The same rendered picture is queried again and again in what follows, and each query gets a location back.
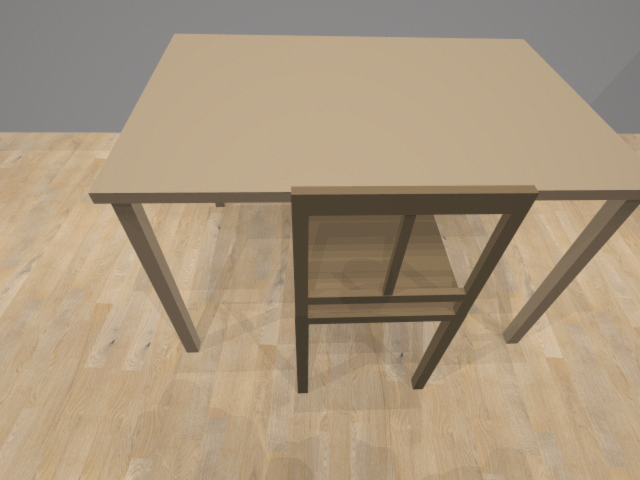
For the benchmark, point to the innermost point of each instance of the chair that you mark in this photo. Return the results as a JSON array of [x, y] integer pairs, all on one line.
[[374, 254]]

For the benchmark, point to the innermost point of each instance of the table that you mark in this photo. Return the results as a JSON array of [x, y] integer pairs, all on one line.
[[242, 118]]

